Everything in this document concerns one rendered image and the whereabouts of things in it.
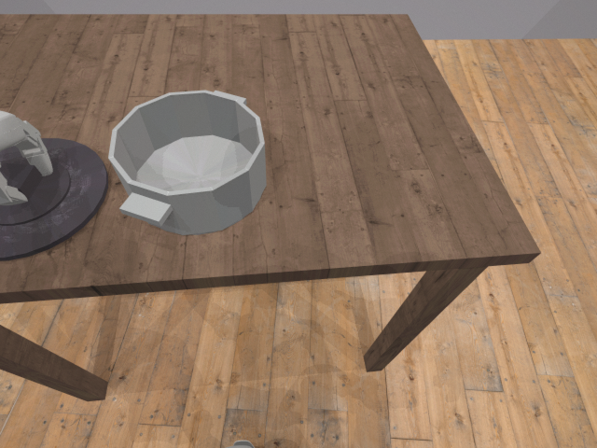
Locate knob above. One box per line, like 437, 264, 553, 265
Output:
0, 163, 41, 198

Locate table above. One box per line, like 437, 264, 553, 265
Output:
0, 14, 541, 401

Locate lid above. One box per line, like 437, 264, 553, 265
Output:
0, 138, 108, 261

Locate left robot hand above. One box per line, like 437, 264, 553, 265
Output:
0, 111, 53, 205

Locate pot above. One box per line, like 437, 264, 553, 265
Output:
108, 91, 267, 235

